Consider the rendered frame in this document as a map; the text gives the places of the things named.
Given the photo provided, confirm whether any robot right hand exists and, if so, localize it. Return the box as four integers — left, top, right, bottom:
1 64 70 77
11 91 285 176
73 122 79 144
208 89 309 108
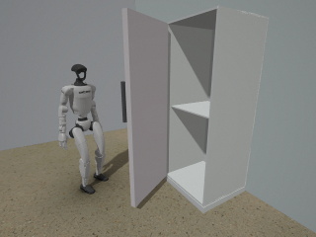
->
58 132 69 150

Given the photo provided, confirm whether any robot left forearm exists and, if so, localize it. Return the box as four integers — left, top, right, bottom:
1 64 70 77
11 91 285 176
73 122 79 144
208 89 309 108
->
90 104 99 122

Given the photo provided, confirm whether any handle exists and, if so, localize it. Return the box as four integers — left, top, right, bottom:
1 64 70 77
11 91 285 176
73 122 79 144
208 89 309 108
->
120 81 127 122

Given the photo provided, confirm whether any robot left upper arm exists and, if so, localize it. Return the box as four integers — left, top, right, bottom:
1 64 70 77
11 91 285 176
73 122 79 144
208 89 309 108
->
87 84 97 107

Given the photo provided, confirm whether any left robot foot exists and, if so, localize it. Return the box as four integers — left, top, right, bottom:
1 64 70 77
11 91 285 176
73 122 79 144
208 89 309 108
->
93 172 109 182

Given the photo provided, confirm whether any fridge door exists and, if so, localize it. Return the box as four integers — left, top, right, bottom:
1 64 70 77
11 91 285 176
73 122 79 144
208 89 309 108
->
121 8 169 207

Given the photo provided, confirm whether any left robot shin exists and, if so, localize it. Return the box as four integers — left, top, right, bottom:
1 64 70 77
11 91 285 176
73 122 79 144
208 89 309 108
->
95 153 106 176

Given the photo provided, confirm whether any robot right upper arm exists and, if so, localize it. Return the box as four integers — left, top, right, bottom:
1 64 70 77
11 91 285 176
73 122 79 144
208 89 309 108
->
59 85 74 113

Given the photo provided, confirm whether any robot right forearm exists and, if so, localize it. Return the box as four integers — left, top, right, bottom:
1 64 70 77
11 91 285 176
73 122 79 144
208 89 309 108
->
58 106 67 133

